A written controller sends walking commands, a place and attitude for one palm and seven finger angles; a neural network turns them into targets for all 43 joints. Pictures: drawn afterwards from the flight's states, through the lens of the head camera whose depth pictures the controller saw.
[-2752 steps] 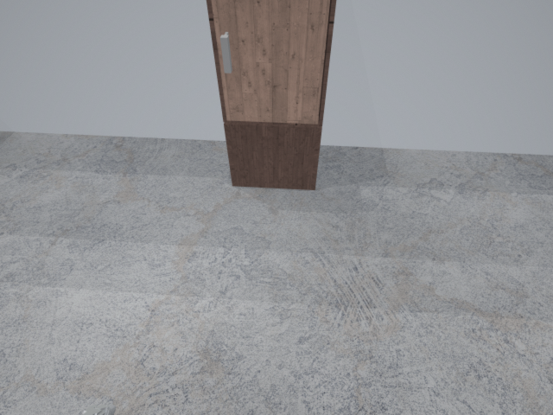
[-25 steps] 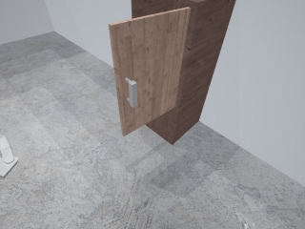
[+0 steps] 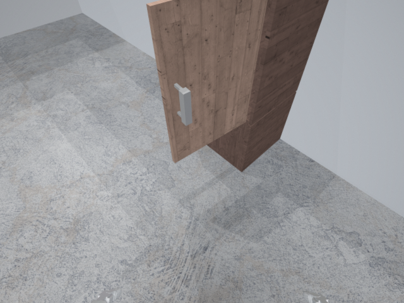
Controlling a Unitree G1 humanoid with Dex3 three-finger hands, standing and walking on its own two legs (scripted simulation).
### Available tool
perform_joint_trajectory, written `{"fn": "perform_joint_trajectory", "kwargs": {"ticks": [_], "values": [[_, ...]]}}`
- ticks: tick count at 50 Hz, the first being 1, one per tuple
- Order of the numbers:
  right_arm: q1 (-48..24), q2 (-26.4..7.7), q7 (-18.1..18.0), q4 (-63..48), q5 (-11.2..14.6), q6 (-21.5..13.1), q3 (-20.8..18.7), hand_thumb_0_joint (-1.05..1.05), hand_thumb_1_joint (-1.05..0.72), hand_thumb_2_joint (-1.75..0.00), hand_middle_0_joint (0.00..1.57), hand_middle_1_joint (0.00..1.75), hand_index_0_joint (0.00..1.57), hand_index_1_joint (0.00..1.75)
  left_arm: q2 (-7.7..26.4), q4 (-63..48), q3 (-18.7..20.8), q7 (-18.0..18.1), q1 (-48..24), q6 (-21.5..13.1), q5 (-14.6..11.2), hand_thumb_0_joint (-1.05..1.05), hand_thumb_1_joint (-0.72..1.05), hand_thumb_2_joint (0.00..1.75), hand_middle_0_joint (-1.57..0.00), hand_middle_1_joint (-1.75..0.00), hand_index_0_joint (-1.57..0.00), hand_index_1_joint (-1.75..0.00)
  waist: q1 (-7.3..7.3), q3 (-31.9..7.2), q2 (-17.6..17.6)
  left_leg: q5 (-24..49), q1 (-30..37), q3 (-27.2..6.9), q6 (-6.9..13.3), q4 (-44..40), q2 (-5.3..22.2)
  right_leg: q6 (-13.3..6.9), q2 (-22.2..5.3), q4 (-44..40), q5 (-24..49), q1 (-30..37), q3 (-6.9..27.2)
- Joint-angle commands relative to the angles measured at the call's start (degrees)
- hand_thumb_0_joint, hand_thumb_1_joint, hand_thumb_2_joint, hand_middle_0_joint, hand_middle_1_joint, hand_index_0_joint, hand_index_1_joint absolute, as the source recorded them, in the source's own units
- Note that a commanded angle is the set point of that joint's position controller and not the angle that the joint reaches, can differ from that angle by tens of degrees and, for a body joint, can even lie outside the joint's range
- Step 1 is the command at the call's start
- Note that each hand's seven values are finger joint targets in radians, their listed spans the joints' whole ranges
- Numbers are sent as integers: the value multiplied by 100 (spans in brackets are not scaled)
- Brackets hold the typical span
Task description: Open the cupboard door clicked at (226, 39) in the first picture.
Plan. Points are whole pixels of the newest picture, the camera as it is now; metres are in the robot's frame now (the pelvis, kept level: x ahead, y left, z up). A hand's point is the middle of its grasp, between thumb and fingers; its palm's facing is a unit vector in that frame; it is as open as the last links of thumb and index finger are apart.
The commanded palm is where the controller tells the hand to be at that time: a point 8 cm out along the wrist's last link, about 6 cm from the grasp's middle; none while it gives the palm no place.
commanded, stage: let the arm hang, fingers relaxed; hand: left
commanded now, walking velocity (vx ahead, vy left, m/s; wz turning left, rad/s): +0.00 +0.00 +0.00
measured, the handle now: (182, 104) +0.68 +0.09 -0.03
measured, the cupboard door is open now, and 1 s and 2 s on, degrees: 84 84 84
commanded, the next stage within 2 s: look to check the result in 0.86 s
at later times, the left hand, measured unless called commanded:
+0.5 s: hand out of the picture -0.01 +0.21 -0.15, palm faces +0.01 -0.97 -0.24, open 7.4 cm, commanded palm none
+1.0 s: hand out of the picture -0.01 +0.21 -0.16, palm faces +0.00 -0.98 -0.20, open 7.4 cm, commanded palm none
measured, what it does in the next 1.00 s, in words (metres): stands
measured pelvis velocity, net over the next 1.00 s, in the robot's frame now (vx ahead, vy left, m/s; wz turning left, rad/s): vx -0.01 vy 0.03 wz -0.02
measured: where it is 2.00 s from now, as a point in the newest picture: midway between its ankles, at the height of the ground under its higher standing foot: outside the picture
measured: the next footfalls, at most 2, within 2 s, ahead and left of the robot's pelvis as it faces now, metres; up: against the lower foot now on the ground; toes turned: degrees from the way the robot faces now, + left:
none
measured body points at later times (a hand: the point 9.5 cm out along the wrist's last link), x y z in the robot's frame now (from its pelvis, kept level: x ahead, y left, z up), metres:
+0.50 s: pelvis -0.01 +0.02 +0.02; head -0.01 +0.01 +0.47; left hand -0.01 +0.26 -0.13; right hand -0.02 -0.20 -0.15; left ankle +0.02 +0.12 -0.73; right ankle -0.01 -0.08 -0.73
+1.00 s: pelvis -0.01 +0.03 +0.02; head +0.00 +0.02 +0.47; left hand -0.01 +0.26 -0.14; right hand -0.02 -0.20 -0.14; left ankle +0.02 +0.12 -0.73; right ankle -0.01 -0.08 -0.73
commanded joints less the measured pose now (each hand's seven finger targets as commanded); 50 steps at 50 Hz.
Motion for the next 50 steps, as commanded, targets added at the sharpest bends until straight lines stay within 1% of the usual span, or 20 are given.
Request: {"fn": "perform_joint_trajectory", "kwargs": {"ticks": [1, 2, 3, 4, 7, 8, 9, 13, 15, 22, 25, 28, 31, 33, 35, 37, 38, 42, 44, 50], "values": [[202, -364, -117, 165, 28, -119, -105, 0, -90, -90, 20, 30, 20, 30, 1130, 461, 210, 136, -2, -452, -103, 0, 90, 90, -20, -30, -20, -30, 37, -998, 204, 1698, 870, -434, 13, -856, 353, -57, -902, -1121, 3464, 1007, 949], [169, -337, -143, 315, 16, -121, -123, 0, -90, -90, 20, 30, 20, 30, 957, 666, 240, 151, 31, -440, -96, 0, 90, 90, -20, -30, -20, -30, 67, -907, 565, 1810, 944, -458, 45, -948, 432, 7, -798, -1278, 2935, 953, 847], [159, -363, -153, 387, 11, -108, -153, 0, -90, -90, 20, 30, 20, 30, 898, 791, 286, 173, 71, -430, -79, 0, 90, 90, -20, -30, -20, -30, 108, -826, 734, 1863, 986, -511, 89, -979, 476, 41, -720, -1425, 2572, 945, 766], [199, -318, -158, 517, 22, -89, -151, 0, -90, -90, 20, 30, 20, 30, 869, 968, 241, 169, 30, -410, -98, 0, 90, 90, -20, -30, -20, -30, 86, -697, 846, 1649, 907, -539, 100, -1102, 522, 29, -696, -1581, 2173, 936, 737], [279, -313, -154, 838, 30, -56, -134, 0, -90, -90, 20, 30, 20, 30, 821, 1417, 156, 141, 1, -375, -117, 0, 90, 90, -20, -30, -20, -30, 105, -275, 678, 909, 709, -661, 107, -1492, 551, -1, -629, -1934, 1207, 814, 734], [330, -352, -156, 905, 42, -54, -151, 0, -90, -90, 20, 30, 20, 30, 870, 1516, 156, 142, 13, -386, -110, 0, 90, 90, -20, -30, -20, -30, 116, -209, 405, 913, 769, -659, 106, -1509, 571, -1, -620, -2016, 1164, 803, 716], [411, -353, -157, 1007, 42, -54, -146, 0, -90, -90, 20, 30, 20, 30, 845, 1634, 129, 138, -22, -383, -115, 0, 90, 90, -20, -30, -20, -30, 83, -162, 251, 802, 749, -664, 107, -1588, 580, 0, -630, -2070, 1023, 777, 714], [560, -421, -164, 1251, 56, -80, -145, 0, -90, -90, 20, 30, 20, 30, 888, 1934, 112, 146, 37, -400, -128, 0, 90, 90, -20, -30, -20, -30, 102, -72, 4, 772, 845, -643, 125, -1716, 581, -5, -630, -2145, 892, 743, 718], [645, -348, -167, 1353, 48, -94, -126, 0, -90, -90, 20, 30, 20, 30, 849, 2049, 97, 154, 63, -395, -135, 0, 90, 90, -20, -30, -20, -30, 98, -91, -54, 786, 835, -646, 132, -1785, 576, 9, -640, -2127, 907, 792, 705], [819, -233, -172, 1549, 44, -91, -97, 0, -90, -90, 20, 30, 20, 30, 742, 2226, 68, 186, 211, -374, -136, 0, 90, 90, -20, -30, -20, -30, 103, 184, -170, 555, 781, -612, 141, -1912, 549, 35, -637, -2145, 656, 585, 743], [861, -153, -169, 1602, 41, -87, -87, 0, -90, -90, 20, 30, 20, 30, 697, 2256, 67, 194, 259, -355, -131, 0, 90, 90, -20, -30, -20, -30, 112, 298, -20, 347, 693, -607, 136, -1977, 530, 48, -627, -2131, 521, 518, 751], [908, -153, -170, 1611, 52, -94, -101, 0, -90, -90, 20, 30, 20, 30, 712, 2253, 87, 200, 309, -355, -119, 0, 90, 90, -20, -30, -20, -30, 130, 355, -84, 257, 648, -610, 143, -1997, 522, 62, -603, -2104, 473, 478, 733], [965, -71, -174, 1627, 36, -93, -106, 0, -90, -90, 20, 30, 20, 30, 609, 2258, 76, 203, 314, -345, -115, 0, 90, 90, -20, -30, -20, -30, 111, 378, -12, 98, 552, -642, 139, -2052, 517, 73, -587, -2070, 415, 443, 746], [958, -130, -179, 1604, 47, -114, -117, 0, -90, -90, 20, 30, 20, 30, 643, 2237, 102, 207, 352, -357, -108, 0, 90, 90, -20, -30, -20, -30, 129, 316, 23, 168, 615, -663, 156, -2046, 527, 62, -580, -2031, 505, 467, 731], [970, -84, -184, 1599, 42, -141, -118, 0, -90, -90, 20, 30, 20, 30, 594, 2243, 100, 207, 336, -367, -113, 0, 90, 90, -20, -30, -20, -30, 117, 179, 115, 285, 629, -685, 157, -2065, 549, 68, -598, -1971, 705, 589, 712], [984, -91, -191, 1602, 48, -160, -122, 0, -90, -90, 20, 30, 20, 30, 592, 2244, 101, 208, 344, -381, -114, 0, 90, 90, -20, -30, -20, -30, 120, 139, 96, 387, 651, -687, 161, -2055, 560, 64, -595, -1946, 812, 633, 720], [950, -122, -193, 1586, 62, -157, -137, 0, -90, -90, 20, 30, 20, 30, 613, 2237, 114, 212, 368, -384, -110, 0, 90, 90, -20, -30, -20, -30, 142, 228, 49, 386, 658, -673, 168, -2029, 549, 62, -595, -1965, 767, 573, 689], [954, -121, -198, 1589, 53, -159, -142, 0, -90, -90, 20, 30, 20, 30, 595, 2246, 103, 208, 341, -390, -111, 0, 90, 90, -20, -30, -20, -30, 106, 226, 69, 438, 698, -668, 164, -2025, 554, 64, -607, -1977, 801, 550, 722], [931, -144, -194, 1581, 60, -159, -157, 0, -90, -90, 20, 30, 20, 30, 639, 2240, 113, 208, 319, -395, -107, 0, 90, 90, -20, -30, -20, -30, 105, 227, -28, 467, 723, -676, 173, -1997, 550, 65, -615, -1988, 793, 543, 712], [788, -310, -191, 1550, 61, -182, -183, 0, -90, -90, 20, 30, 20, 30, 770, 2215, 131, 197, 217, -414, -103, 0, 90, 90, -20, -30, -20, -30, 99, 102, 88, 664, 854, -695, 187, -1996, 582, 53, -633, -1976, 939, 611, 722]]}}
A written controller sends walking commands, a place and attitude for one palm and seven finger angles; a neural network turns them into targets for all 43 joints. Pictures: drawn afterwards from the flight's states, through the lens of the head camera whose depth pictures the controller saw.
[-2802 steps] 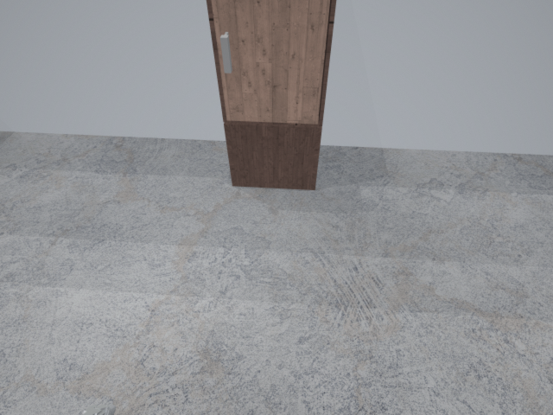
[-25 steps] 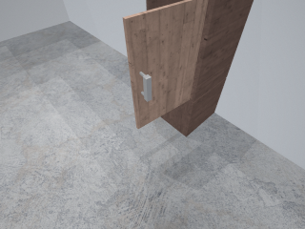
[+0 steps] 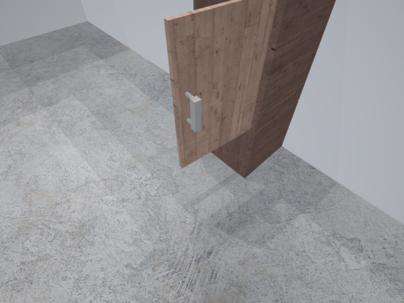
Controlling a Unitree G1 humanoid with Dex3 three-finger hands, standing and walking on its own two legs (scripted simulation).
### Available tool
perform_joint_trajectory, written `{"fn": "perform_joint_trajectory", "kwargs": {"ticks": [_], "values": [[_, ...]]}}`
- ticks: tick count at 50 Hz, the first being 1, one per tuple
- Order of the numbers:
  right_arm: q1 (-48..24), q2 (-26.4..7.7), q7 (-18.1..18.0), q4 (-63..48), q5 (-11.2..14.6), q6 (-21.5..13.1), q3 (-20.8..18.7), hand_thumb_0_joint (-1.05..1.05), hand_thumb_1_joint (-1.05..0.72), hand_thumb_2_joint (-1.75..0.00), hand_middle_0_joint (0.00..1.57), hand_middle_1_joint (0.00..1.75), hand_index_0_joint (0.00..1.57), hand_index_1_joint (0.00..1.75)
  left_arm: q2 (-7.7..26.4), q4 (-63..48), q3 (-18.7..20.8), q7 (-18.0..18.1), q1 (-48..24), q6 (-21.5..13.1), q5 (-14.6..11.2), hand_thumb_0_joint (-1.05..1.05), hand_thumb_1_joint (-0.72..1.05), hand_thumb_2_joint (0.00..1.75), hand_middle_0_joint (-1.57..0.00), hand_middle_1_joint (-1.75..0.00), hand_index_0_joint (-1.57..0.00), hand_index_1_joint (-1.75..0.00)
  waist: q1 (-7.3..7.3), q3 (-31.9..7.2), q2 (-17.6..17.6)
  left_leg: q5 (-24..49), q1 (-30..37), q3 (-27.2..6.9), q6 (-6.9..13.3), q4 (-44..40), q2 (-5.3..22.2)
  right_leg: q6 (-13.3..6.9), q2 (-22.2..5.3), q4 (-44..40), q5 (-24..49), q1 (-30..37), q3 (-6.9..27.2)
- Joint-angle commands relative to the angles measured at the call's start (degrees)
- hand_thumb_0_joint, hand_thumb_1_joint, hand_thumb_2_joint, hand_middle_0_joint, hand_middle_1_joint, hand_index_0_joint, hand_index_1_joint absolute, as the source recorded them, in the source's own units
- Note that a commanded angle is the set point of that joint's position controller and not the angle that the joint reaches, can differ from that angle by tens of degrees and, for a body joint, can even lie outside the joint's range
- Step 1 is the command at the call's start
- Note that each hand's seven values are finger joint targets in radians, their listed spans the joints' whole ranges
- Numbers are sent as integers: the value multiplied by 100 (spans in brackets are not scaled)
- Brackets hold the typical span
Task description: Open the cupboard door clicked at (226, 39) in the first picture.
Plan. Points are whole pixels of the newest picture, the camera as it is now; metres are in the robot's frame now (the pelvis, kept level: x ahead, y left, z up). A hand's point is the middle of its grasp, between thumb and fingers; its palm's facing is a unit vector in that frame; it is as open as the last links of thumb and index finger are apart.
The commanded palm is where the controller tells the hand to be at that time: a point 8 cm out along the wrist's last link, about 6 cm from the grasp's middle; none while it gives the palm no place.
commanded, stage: look to check the result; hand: left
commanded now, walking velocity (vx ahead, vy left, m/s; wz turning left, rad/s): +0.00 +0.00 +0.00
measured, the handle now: (192, 111) +0.68 +0.07 -0.05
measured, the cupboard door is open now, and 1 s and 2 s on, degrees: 84 84 84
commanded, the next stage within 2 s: stand and wait in 0.48 s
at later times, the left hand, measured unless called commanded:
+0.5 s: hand out of the picture +0.06 +0.22 -0.16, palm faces +0.00 -0.96 -0.30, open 7.4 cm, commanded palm none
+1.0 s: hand out of the picture +0.09 +0.23 -0.15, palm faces -0.01 -0.95 -0.33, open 7.4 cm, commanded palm none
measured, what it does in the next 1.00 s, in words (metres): stands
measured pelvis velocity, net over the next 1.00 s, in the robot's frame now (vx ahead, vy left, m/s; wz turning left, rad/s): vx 0.03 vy -0.01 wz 0.02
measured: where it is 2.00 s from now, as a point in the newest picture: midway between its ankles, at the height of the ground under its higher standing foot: outside the picture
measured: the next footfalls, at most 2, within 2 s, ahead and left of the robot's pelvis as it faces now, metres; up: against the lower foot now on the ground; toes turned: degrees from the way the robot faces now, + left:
none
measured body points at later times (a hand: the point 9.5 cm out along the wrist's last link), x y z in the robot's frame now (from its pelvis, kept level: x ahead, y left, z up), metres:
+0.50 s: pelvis +0.01 +0.00 +0.00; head +0.02 -0.01 +0.45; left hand +0.06 +0.27 -0.14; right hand +0.07 -0.28 -0.15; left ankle +0.02 +0.09 -0.74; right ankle +0.00 -0.11 -0.74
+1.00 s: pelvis +0.03 -0.01 +0.00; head +0.05 -0.02 +0.45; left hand +0.09 +0.27 -0.13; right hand +0.10 -0.30 -0.14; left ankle +0.02 +0.09 -0.74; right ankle +0.00 -0.11 -0.74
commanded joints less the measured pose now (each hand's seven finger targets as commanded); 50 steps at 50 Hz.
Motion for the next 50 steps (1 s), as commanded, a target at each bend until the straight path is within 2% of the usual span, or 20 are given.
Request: {"fn": "perform_joint_trajectory", "kwargs": {"ticks": [1, 5, 12, 20, 28, 35, 38, 45, 48, 50], "values": [[115, -786, -67, -193, -17, -116, -122, 0, -90, -90, 20, 30, 20, 30, 844, -185, 129, 49, 146, -114, -18, 0, 90, 90, -20, -30, -20, -30, -26, 14, 43, -64, 65, -846, -35, -584, 736, -171, -588, -507, 77, -194, 601], [-25, -917, -57, -219, -15, -120, -136, 0, -90, -90, 20, 30, 20, 30, 970, -204, 137, 38, 14, -119, -13, 0, 90, 90, -20, -30, -20, -30, -25, 65, -30, -19, 77, -868, -33, -618, 754, -168, -604, -533, 96, -181, 590], [-311, -1206, -30, -264, -17, -139, -156, 0, -90, -90, 20, 30, 20, 30, 1235, -247, 158, 16, -221, -156, -10, 0, 90, 90, -20, -30, -20, -30, -26, -100, -107, 200, 241, -896, -37, -633, 775, -173, -651, -633, 219, -71, 633], [-638, -1493, 8, -316, -16, -149, -165, 0, -90, -90, 20, 30, 20, 30, 1547, -334, 183, -9, -575, -181, -5, 0, 90, 90, -20, -30, -20, -30, -27, -124, -46, 411, 279, -928, -71, -688, 802, -161, -696, -733, 385, 71, 636], [-857, -1749, 27, -389, -5, -169, -171, 0, -90, -90, 20, 30, 20, 30, 1767, -404, 205, -26, -777, -218, -4, 0, 90, 90, -20, -30, -20, -30, -11, -376, -84, 780, 471, -962, -75, -660, 831, -166, -751, -796, 710, 251, 619], [-948, -1856, 34, -399, -10, -176, -149, 0, -90, -90, 20, 30, 20, 30, 1869, -418, 185, -32, -920, -214, -12, 0, 90, 90, -20, -30, -20, -30, -24, -444, 12, 993, 540, -970, -98, -687, 851, -161, -787, -812, 916, 382, 617], [-1000, -1916, 28, -422, 1, -174, -152, 0, -90, -90, 20, 30, 20, 30, 1908, -432, 198, -33, -917, -219, -11, 0, 90, 90, -20, -30, -20, -30, -12, -460, -66, 1063, 629, -944, -96, -667, 867, -158, -783, -824, 989, 351, 599], [-973, -1910, 28, -400, -1, -175, -134, 0, -90, -90, 20, 30, 20, 30, 1933, -418, 180, -24, -966, -218, -20, 0, 90, 90, -20, -30, -20, -30, -28, -542, -9, 1157, 647, -935, -113, -679, 873, -161, -800, -824, 1145, 502, 599], [-1011, -1943, 21, -409, 9, -168, -140, 0, -90, -90, 20, 30, 20, 30, 1931, -415, 186, -21, -930, -219, -18, 0, 90, 90, -20, -30, -20, -30, -10, -467, -140, 1164, 694, -943, -104, -665, 870, -156, -786, -844, 1147, 412, 592], [-967, -1893, 19, -390, 2, -170, -132, 0, -90, -90, 20, 30, 20, 30, 1925, -415, 180, -18, -954, -216, -24, 0, 90, 90, -20, -30, -20, -30, -26, -521, -48, 1202, 673, -927, -115, -671, 873, -165, -799, -829, 1232, 511, 600]]}}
